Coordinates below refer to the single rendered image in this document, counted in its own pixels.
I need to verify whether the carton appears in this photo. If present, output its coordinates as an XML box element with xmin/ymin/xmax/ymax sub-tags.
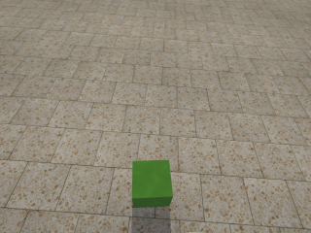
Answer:
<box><xmin>131</xmin><ymin>159</ymin><xmax>173</xmax><ymax>208</ymax></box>

